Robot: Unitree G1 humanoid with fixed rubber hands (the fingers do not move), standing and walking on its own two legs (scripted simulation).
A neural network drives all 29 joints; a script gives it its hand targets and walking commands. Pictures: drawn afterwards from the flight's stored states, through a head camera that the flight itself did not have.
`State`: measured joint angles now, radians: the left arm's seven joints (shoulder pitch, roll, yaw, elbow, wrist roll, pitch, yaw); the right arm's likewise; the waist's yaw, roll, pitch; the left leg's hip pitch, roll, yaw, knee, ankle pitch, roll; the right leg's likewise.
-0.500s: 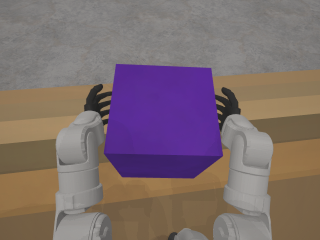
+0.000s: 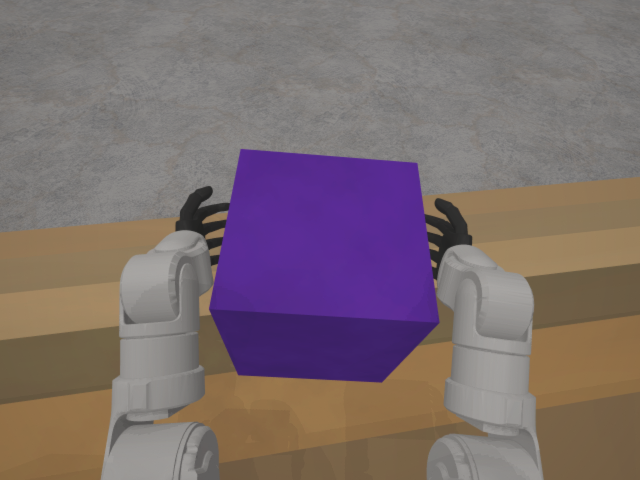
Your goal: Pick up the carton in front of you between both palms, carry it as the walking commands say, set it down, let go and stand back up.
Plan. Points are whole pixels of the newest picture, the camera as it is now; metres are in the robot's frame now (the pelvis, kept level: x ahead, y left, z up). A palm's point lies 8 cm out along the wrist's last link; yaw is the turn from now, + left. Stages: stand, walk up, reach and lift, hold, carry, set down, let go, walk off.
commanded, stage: carry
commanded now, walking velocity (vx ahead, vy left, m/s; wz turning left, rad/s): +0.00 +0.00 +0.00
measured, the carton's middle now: (319, 279) +0.35 +0.01 +0.04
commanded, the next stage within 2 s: none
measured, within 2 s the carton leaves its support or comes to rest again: neither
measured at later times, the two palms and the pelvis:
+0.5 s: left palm (200, 271) +0.31 +0.13 +0.12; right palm (480, 277) +0.30 -0.17 +0.13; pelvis -0.03 -0.02 +0.00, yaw +0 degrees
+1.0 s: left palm (207, 285) +0.29 +0.12 +0.12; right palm (495, 293) +0.29 -0.18 +0.13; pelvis -0.05 -0.02 +0.00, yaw +0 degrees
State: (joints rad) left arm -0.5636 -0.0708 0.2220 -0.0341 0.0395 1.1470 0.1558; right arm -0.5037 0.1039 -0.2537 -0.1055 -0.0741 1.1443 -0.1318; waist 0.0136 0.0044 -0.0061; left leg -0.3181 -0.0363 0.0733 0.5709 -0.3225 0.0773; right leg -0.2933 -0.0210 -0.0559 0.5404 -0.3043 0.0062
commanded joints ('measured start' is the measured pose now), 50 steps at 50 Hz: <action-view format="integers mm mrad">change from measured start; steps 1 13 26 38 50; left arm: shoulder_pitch -584 -670 -692 -714 -717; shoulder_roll -904 -901 -904 -917 -919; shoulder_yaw -651 -629 -587 -575 -582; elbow -54 -61 14 25 16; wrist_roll -283 -272 -272 -270 -274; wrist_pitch -11 -9 -4 -7 -5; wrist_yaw -118 -119 -114 -109 -111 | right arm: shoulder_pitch -680 -725 -728 -760 -763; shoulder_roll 828 873 861 883 887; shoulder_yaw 705 666 603 599 606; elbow -73 10 87 99 90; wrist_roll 328 322 289 300 305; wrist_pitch -4 -4 3 0 1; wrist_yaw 109 108 93 93 94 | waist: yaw -14 -17 -15 -15 -16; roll -41 -5 -10 -6 -4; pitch -546 -495 -441 -451 -463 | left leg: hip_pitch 228 183 143 129 124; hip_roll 166 164 159 161 163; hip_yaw -119 -126 -126 -127 -125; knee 11 -46 -85 -92 -89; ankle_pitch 725 446 292 267 261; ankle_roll -1 10 -3 -5 -5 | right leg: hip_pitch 188 141 99 100 102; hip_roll -107 -108 -109 -105 -103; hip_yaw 56 83 100 104 107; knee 62 9 -41 -49 -48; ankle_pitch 578 313 237 226 228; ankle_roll -59 -52 -58 -62 -66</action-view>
